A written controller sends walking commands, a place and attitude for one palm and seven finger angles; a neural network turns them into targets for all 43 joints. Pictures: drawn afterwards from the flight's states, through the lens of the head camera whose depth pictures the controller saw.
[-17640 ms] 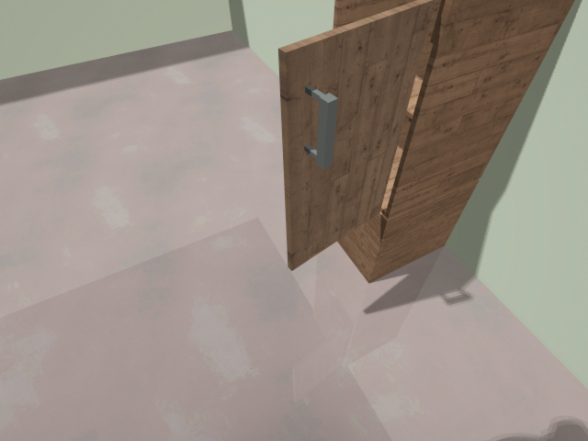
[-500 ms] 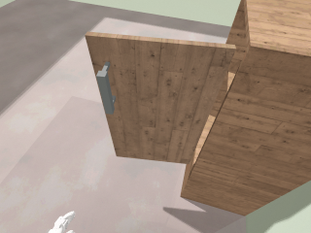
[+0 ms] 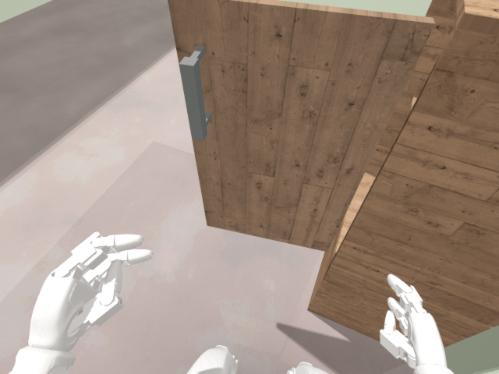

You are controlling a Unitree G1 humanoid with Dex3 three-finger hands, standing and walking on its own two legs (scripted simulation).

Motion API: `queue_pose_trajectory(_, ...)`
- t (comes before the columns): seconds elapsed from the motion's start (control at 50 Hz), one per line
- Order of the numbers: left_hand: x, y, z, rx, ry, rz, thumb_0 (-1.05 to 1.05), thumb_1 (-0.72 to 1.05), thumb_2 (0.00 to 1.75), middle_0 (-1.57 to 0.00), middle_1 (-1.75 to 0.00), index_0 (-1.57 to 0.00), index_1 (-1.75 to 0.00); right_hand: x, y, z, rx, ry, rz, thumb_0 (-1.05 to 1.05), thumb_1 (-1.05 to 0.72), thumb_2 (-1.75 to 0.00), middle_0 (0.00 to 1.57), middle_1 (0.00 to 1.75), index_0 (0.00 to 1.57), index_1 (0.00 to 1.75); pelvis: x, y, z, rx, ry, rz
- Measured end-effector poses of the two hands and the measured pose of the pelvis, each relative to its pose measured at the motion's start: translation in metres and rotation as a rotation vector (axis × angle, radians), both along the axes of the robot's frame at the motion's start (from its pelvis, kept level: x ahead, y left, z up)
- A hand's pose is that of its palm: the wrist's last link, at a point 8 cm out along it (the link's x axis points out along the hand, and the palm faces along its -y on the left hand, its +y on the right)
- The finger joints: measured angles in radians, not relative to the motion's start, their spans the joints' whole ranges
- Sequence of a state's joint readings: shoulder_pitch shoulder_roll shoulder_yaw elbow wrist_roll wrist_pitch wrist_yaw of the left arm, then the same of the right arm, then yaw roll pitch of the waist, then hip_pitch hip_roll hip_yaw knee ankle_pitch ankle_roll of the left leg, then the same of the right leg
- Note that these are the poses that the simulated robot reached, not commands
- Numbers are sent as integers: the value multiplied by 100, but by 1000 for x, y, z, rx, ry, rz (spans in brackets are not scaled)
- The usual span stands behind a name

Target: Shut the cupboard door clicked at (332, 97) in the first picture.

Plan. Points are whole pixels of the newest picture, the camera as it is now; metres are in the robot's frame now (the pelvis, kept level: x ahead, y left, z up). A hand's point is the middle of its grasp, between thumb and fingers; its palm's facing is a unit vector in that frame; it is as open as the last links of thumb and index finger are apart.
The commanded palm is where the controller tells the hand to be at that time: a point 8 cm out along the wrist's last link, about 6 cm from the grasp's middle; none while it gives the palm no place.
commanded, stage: raise the hand and make a fist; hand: left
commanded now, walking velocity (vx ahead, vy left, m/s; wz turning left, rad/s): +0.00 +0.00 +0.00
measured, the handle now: (199, 95) +0.49 +0.15 +0.19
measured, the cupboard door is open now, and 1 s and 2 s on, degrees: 100 100 100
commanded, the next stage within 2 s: bring the fist close to the handle in 1.32 s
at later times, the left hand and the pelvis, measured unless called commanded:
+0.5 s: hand (118, 258) +0.23 +0.20 +0.12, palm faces -0.15 -0.99 -0.05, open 3.3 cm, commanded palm +0.21 +0.27 +0.14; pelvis +0.02 +0.04 +0.03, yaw -2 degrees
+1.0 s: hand (81, 194) +0.26 +0.22 +0.21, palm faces -0.05 -1.00 -0.08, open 3.1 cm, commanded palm +0.22 +0.26 +0.19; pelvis +0.02 +0.03 +0.06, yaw -1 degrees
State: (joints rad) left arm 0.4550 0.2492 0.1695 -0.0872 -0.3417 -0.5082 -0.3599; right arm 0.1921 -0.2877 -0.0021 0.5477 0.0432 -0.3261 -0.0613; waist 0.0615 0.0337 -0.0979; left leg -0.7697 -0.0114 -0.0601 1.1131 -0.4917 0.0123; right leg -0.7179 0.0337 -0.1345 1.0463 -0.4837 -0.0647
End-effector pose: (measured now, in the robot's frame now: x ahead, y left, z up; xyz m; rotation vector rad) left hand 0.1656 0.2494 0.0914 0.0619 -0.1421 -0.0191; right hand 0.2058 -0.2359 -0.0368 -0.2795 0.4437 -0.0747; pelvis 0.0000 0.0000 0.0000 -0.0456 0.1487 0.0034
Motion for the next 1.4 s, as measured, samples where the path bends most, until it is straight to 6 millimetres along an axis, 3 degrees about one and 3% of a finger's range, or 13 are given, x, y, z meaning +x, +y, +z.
queue_pose_trajectory(0.1, 50, -23, -6, -2, 159, -215, 1, 90, 91, -66, -81, -66, -81, -19, 25, -11, 93, 79, -57, 1, -90, -90, 20, 30, 20, 30, 5, 8, 10, 9, 6, -24)
queue_pose_trajectory(0.18, 64, -12, -2, -25, 278, -176, 2, 90, 90, -74, -89, -74, -88, -39, 33, -7, 132, 135, -131, 1, -90, -90, 20, 30, 20, 30, 16, 16, 23, 22, 1, -53)
queue_pose_trajectory(0.3, 52, 21, 37, -6, 136, -1, 2, 90, 90, -84, -101, -84, -100, -48, 34, -4, 101, 194, -118, 1, -90, -90, 20, 30, 20, 30, 28, 27, 30, 17, -7, -47)
queue_pose_trajectory(0.48, 49, 7, 28, -5, 191, -135, 2, 90, 90, -101, -119, -101, -118, -23, 38, 13, 45, 111, -76, 1, -90, -90, 20, 30, 20, 30, 23, 40, 32, 5, -31, -29)
queue_pose_trajectory(0.64, 57, 32, 80, 16, 17, -31, 2, 90, 90, -116, -135, -116, -134, -5, 55, 38, 80, 18, -34, 1, -90, -90, 20, 30, 20, 30, 24, 41, 43, 2, -87, -25)
queue_pose_trajectory(0.82, 66, 19, 75, 15, 175, -105, 2, 90, 90, -127, -147, -127, -146, -12, 58, 43, 96, 40, -17, 1, -90, -90, 20, 30, 20, 30, 20, 38, 55, 10, -130, -25)
queue_pose_trajectory(0.98, 73, 31, 121, 25, 13, -33, 2, 90, 90, -129, -149, -129, -149, -24, 46, 39, 94, 83, -20, 1, -90, -90, 20, 30, 20, 30, 20, 29, 62, 16, -158, -20)
queue_pose_trajectory(1.16, 70, 3, 86, -5, 210, -107, 2, 90, 90, -130, -150, -129, -150, -29, 26, 42, 95, 67, -65, 1, -90, -90, 20, 30, 20, 30, 17, 21, 64, 28, -159, -35)
queue_pose_trajectory(1.32, 66, 7, 112, 23, 38, -14, 2, 90, 90, -130, -150, -130, -150, -25, 16, 44, 79, 56, -40, 1, -90, -90, 20, 30, 20, 30, 18, 11, 64, 28, -170, -22)
queue_pose_trajectory(1.4, 70, 0, 105, 26, 101, -56, 2, 90, 90, -130, -150, -130, -150, -21, 15, 41, 96, 47, -47, 1, -90, -90, 20, 30, 20, 30, 19, 10, 63, 28, -167, -25)
